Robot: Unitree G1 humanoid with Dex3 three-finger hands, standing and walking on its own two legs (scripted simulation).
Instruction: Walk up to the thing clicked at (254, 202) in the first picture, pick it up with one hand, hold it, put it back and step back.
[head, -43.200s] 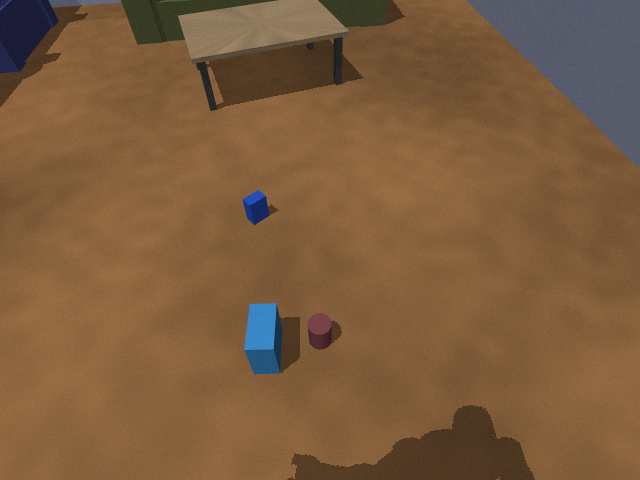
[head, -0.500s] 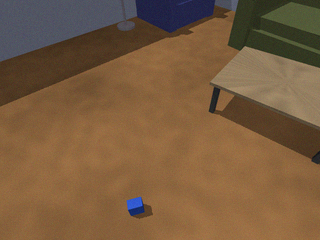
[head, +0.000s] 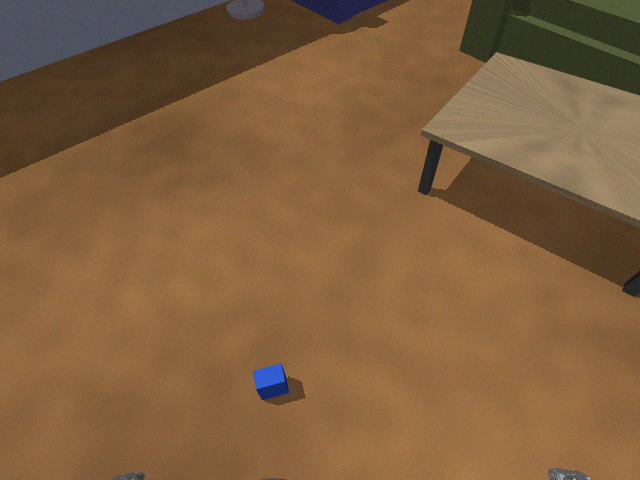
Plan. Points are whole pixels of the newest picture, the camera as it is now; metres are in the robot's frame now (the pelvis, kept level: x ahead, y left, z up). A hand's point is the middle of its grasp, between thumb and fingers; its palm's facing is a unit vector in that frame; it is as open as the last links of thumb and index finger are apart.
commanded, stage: step back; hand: left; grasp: from the side
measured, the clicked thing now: (271, 382) +0.43 +0.19 -0.71
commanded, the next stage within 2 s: none
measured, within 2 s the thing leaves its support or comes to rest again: neither
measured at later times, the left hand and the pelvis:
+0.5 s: hand out of the picture +0.04 +0.30 -0.18, palm faces -0.10 -0.92 -0.37, open 7.4 cm; pelvis -0.08 +0.04 -0.02, yaw -3 degrees
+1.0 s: hand out of the picture -0.07 +0.33 -0.17, palm faces +0.00 -0.92 -0.38, open 7.4 cm; pelvis -0.21 +0.06 -0.02, yaw +1 degrees
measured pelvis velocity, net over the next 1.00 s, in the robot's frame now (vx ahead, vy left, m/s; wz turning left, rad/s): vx -0.21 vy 0.06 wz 0.02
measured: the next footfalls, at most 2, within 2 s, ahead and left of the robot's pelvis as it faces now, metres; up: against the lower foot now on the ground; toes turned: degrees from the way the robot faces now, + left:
right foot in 0.56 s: -0.08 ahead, -0.09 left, +0.00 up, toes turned -1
left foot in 0.92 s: -0.16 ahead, +0.16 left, +0.00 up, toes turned -2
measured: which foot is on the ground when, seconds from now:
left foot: down 0.00-0.58, up 0.60-0.90, down 0.92-1.00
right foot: down 0.00-0.18, up 0.20-0.54, down 0.56-0.92, up 0.94-1.00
